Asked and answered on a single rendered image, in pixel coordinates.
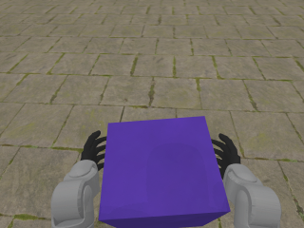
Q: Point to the robot right forearm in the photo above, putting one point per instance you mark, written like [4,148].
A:
[256,206]

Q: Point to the robot right hand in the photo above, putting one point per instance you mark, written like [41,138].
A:
[229,153]

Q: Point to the carton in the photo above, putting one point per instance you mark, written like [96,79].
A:
[161,174]

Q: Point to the robot left hand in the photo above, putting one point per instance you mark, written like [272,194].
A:
[91,150]

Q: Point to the robot left forearm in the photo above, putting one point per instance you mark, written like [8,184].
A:
[71,204]

